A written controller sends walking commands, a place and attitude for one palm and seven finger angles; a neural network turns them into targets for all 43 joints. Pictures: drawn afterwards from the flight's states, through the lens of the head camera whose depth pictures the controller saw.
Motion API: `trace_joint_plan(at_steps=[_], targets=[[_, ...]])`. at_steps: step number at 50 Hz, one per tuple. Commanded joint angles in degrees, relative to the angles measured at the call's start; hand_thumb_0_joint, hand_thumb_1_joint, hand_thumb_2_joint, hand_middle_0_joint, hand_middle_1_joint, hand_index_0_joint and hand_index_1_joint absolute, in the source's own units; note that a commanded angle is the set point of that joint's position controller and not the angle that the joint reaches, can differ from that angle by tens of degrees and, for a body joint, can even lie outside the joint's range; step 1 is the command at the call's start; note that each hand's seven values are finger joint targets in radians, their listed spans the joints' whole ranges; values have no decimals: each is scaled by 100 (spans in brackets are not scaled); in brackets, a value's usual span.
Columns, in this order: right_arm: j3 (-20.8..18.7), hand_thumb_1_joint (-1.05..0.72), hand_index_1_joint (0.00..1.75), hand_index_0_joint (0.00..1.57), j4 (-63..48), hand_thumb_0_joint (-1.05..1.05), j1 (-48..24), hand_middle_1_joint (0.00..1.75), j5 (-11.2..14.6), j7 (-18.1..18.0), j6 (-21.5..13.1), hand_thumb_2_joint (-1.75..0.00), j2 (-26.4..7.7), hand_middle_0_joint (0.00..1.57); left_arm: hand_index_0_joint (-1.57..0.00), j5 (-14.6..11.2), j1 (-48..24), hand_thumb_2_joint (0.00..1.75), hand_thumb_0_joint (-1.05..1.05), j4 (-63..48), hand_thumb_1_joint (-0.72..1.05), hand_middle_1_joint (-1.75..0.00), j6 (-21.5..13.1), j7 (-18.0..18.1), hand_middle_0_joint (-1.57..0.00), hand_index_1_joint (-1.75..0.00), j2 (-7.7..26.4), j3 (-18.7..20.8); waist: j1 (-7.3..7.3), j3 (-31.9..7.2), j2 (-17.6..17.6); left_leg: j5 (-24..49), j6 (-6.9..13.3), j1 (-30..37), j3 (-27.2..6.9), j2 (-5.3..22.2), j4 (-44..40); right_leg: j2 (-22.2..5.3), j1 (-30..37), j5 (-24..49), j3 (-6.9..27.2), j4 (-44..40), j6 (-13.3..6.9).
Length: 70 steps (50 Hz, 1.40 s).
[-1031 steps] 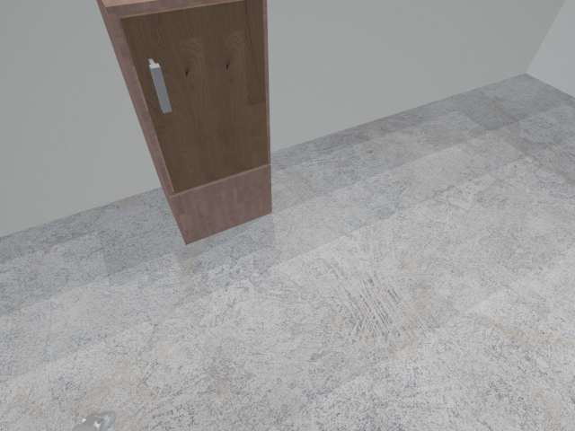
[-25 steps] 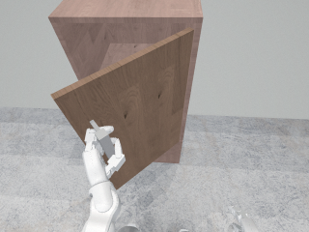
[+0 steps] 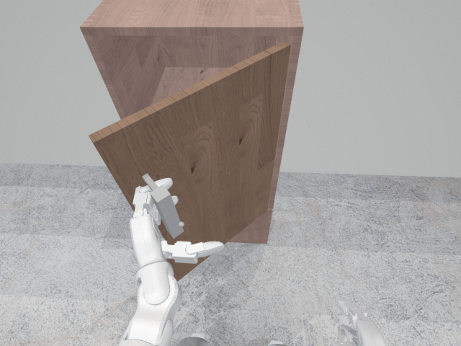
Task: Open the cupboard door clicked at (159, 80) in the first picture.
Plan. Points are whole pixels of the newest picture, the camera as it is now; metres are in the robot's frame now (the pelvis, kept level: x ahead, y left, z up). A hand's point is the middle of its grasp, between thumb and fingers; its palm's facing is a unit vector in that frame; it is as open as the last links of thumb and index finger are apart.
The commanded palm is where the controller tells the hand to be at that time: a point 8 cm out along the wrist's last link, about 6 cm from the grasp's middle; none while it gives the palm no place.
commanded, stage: open thumb and fingers to let go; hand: left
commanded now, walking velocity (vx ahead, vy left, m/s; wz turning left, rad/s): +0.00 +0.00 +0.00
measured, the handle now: (162, 206) +0.35 +0.14 +0.05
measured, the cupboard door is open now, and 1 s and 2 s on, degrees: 43 46 45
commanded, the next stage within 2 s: slide the hand sideways off the handle in 0.20 s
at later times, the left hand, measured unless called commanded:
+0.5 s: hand (175, 246) +0.27 +0.11 +0.04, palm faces -0.14 -0.98 -0.11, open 16.0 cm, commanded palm +0.26 +0.14 +0.04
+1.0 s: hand (160, 261) +0.25 +0.13 +0.04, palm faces -0.10 -0.99 +0.00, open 16.2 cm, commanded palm +0.23 +0.19 +0.04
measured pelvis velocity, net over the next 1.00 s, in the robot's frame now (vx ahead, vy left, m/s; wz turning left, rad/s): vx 0.00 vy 0.05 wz -0.03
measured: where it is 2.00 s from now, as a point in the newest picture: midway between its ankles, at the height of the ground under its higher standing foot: outside the picture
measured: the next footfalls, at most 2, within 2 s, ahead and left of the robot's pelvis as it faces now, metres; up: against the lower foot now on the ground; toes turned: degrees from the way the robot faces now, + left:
none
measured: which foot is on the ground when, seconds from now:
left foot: down 0.00-1.00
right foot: down 0.00-1.00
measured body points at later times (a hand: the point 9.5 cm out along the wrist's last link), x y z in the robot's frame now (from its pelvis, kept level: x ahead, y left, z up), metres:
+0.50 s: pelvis -0.01 +0.04 -0.01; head +0.03 +0.02 +0.44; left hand +0.28 +0.16 +0.05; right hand +0.16 -0.19 -0.11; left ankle +0.02 +0.12 -0.68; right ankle +0.00 -0.05 -0.68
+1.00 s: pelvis +0.00 +0.05 -0.01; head +0.05 +0.04 +0.44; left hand +0.25 +0.18 +0.05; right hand +0.18 -0.17 -0.09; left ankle +0.02 +0.12 -0.68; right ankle +0.00 -0.05 -0.68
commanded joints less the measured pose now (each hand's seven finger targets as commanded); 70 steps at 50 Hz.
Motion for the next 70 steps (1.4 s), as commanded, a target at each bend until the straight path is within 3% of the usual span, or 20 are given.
trace_joint_plan(at_steps=[1, 9, 11, 15, 16, 17, 19, 21, 24, 27, 30, 34, 39, 43, 52, 56, 59, 62, 66, 70], targets=[[-143, -90, 30, 20, -854, 0, -345, 30, 11, -9, -277, -90, -486, 20, -22, 141, -1191, 30, 0, -1281, -50, -70, -368, 144, -22, -70, -31, -105, -99, -1324, -584, 819, 142, 430, -148, -41, -357, -437, 1116, 1845, 1097, -1142, 582], [-126, -90, 30, 20, -939, 0, -401, 30, -15, 12, -242, -90, -468, 20, -15, 356, -1256, 30, 0, -1328, -50, -30, -271, 462, -15, -30, -193, -254, -15, -1393, -344, 955, 143, 710, -188, -14, -458, -202, 782, 1450, 688, -898, 398], [-108, -90, 30, 20, -937, 0, -416, 30, -10, 37, -246, -90, -452, 20, -15, 343, -1295, 30, 0, -1335, -50, -30, -211, 496, -15, -30, -467, -471, -69, -1373, -393, 1053, 129, 789, -213, 3, -466, -162, 678, 1482, 567, -823, 389], [-95, -90, 30, 20, -942, 0, -466, 30, -14, 42, -238, -90, -463, 20, -15, 392, -1354, 30, 0, -1243, -50, -30, -94, 580, -15, -30, -504, -506, -70, -1216, -455, 925, 108, 744, -268, 30, -503, -126, 535, 1214, 498, -805, 369], [-75, -90, 30, 20, -847, 0, -118, 30, 5, 50, -246, -90, -685, 20, -15, 1042, -1472, 30, 0, -1372, -50, -30, -255, -592, -15, -30, 28, -1691, -620, -1026, -605, 955, 202, 861, -247, 67, -333, -177, 278, 1609, 687, -751, 403], [-113, -90, 30, 20, -975, 0, -84, 30, 54, 9, -269, -90, -651, 20, -15, 838, -1731, 30, 0, -1637, -50, -30, -450, -1211, -15, -30, 435, -1199, -425, -1318, -450, 970, 229, 809, -266, 34, -301, -209, 422, 1699, 689, -710, 363], [-109, -90, 30, 20, -1050, 0, -95, 30, 102, -85, -273, -90, -682, 20, -15, 670, -1765, 30, 0, -1871, -50, -30, -600, -1890, -15, -30, 827, -1032, -316, -1656, -226, 1130, 242, 936, -264, 9, -294, -210, 677, 1913, 795, -644, 330], [-60, -90, 30, 20, -1162, 0, -91, 30, 223, -110, -368, -90, -690, 20, -15, 319, -1604, 30, 0, -1852, -50, -30, -562, -2653, -15, -30, 549, -1375, -370, -1529, -56, 1039, 219, 1130, -323, 7, -364, -182, 504, 1674, 713, -677, 324], [8, -90, 30, 20, -1367, 0, -311, 30, 440, -161, -551, -90, -691, 20, -15, -728, -1359, 30, 0, -1975, -50, -30, -268, -3061, -15, -30, 91, -1236, -252, -1229, 78, 640, 176, 1315, -427, 22, -637, -89, 424, 995, 522, -896, 318], [10, -90, 30, 20, -1367, 0, -330, 30, 465, -178, -626, -90, -763, 20, -15, -1017, -1025, 30, 0, -1795, -50, -30, -37, -2766, -15, -30, 251, -724, -170, -904, -660, 215, 151, 1013, -495, 53, -785, -73, 357, 531, 394, -953, 373], [-13, -90, 30, 20, -1463, 0, -319, 30, 374, -79, -645, -90, -744, 20, -15, -630, -635, 30, 0, -2035, -50, -30, -100, -2336, -15, -30, 498, -538, 11, -1030, -396, 401, 135, 949, -440, 39, -728, -105, 304, 607, 403, -723, 340], [-55, -90, 30, 20, -1591, 0, -187, 30, 296, 52, -562, -90, -728, 20, -15, -177, -68, 30, 0, -2238, -50, -30, -193, -2078, -15, -30, 681, -496, 75, -1097, -355, 652, 111, 848, -423, 65, -611, -94, 293, 783, 431, -538, 290], [-36, -90, 30, 20, -1727, 0, -197, 30, 307, 22, -441, -90, -736, 20, -15, -211, 224, 30, 0, -2602, -50, -30, -89, -2179, -15, -30, 936, -275, 93, -1060, -280, 557, 124, 741, -360, 48, -575, -69, 424, 789, 502, -591, 286], [-5, -90, 30, 20, -1770, 0, -208, 30, 331, -40, -460, -90, -706, 20, -15, -403, 339, 30, 0, -3016, -50, -30, -52, -2316, -15, -30, 836, -342, 5, -1016, -44, 576, 107, 829, -375, 59, -550, -47, 343, 840, 464, -584, 314], [-20, -90, 30, 20, -1845, 0, -102, 30, 346, -83, -530, -90, -708, 20, -15, -590, 1525, 30, 0, -3375, -50, -30, -20, -2569, -15, -30, 1028, -94, 39, -1050, -211, 1031, 97, 712, -342, 57, -394, -27, 463, 1346, 441, -440, 337], [-35, -90, 30, 20, -1865, 0, -68, 30, 340, -118, -528, -90, -722, 20, -15, -637, 1811, 30, 0, -3461, -50, -30, -12, -2689, -15, -30, 1298, 206, 50, -996, -338, 1044, 124, 504, -300, 36, -295, -25, 543, 1479, 498, -420, 349], [-55, -90, 30, 20, -1876, 0, -50, 30, 354, -141, -562, -90, -726, 20, -15, -707, 1985, 30, 0, -3708, -50, -30, -52, -2810, -15, -30, 1393, 321, 49, -1139, -95, 1193, 122, 543, -283, 28, -202, -16, 551, 1611, 533, -360, 340], [-74, -90, 30, 20, -1882, 0, -3, 30, 373, -162, -593, -90, -723, 20, -15, -915, 2523, 30, 0, -3746, -50, -30, -71, -2963, -15, -30, 1468, 555, 84, -1189, -296, 1248, 129, 435, -225, 8, -128, -17, 733, 1877, 577, -391, 383], [-83, -90, 30, 20, -1881, 0, -11, 30, 393, -193, -632, -90, -731, 20, -15, -1032, 2683, 30, 0, -3899, -50, -30, -119, -3168, -15, -30, 1639, 733, 73, -1117, -91, 1295, 129, 308, -201, -22, -29, -40, 741, 2022, 643, -346, 397], [-115, -90, 30, 20, -1847, 0, -62, 30, 405, -251, -683, -90, -738, 20, -15, -1203, 2810, 30, 0, -3829, -50, -30, -222, -3391, -15, -30, 1800, 1042, 52, -1005, -338, 1082, 131, -47, -197, -24, 156, -106, 789, 2050, 867, -410, 486]])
